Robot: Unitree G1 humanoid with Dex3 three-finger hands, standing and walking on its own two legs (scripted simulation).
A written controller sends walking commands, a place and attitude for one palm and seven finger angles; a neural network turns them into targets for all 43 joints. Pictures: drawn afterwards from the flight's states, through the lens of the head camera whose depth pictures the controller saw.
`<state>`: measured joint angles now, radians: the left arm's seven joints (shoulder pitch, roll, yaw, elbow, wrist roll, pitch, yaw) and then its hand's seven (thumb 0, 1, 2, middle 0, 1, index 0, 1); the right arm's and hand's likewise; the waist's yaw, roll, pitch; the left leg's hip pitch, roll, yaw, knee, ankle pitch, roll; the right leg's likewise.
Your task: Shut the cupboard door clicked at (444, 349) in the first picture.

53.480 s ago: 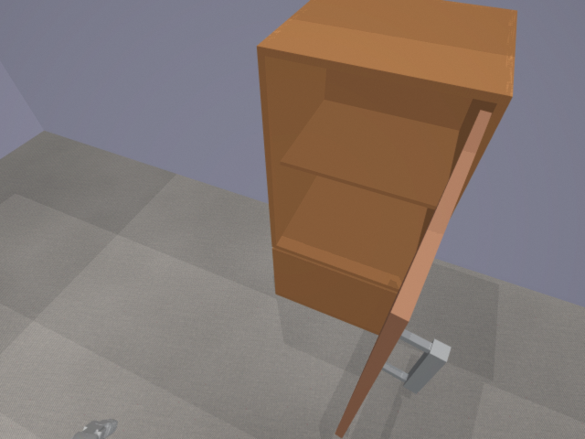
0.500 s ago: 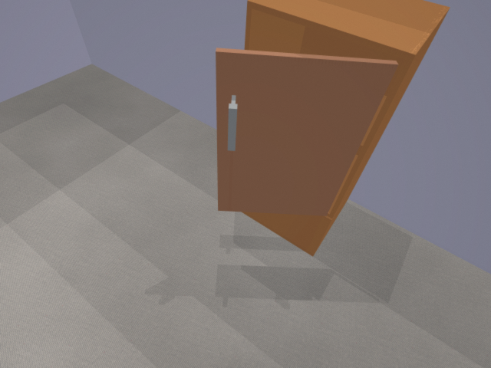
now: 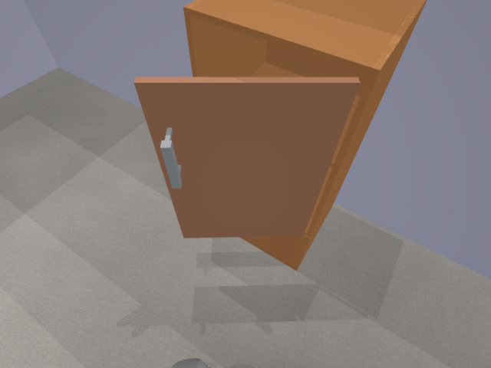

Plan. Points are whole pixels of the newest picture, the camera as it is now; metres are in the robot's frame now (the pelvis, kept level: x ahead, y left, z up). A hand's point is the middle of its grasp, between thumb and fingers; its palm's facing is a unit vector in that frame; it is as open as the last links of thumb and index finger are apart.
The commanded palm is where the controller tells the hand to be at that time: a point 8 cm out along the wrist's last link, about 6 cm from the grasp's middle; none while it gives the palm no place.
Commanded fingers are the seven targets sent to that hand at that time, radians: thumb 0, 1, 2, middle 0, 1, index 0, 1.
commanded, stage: come to a stop and stand still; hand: left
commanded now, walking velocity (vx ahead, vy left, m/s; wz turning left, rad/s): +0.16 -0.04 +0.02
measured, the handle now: (173, 159) +0.52 +0.17 -0.01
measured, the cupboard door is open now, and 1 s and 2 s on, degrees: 34 34 34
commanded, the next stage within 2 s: look again from close up in 0.96 s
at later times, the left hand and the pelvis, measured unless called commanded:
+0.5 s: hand out of the picture +0.09 +0.17 -0.17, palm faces +0.02 -0.96 -0.26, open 7.4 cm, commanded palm none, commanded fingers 0.00 0.90 0.90 -0.20 -0.30 -0.20 -0.30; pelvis +0.07 -0.02 +0.00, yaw -2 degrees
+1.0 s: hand out of the picture +0.10 +0.20 -0.17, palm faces -0.02 -0.98 -0.20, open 7.4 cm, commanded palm none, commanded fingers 0.00 0.90 0.90 -0.20 -0.30 -0.20 -0.30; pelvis +0.06 +0.02 +0.00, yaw -2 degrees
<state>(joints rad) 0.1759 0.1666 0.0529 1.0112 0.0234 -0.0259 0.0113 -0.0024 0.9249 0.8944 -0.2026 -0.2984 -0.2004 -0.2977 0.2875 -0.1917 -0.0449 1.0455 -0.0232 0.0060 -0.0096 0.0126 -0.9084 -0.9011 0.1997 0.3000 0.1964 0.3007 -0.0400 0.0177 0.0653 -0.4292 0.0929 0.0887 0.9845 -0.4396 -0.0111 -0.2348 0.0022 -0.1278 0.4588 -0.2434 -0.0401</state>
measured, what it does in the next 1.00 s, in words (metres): steps on the spot: left foot, then left foot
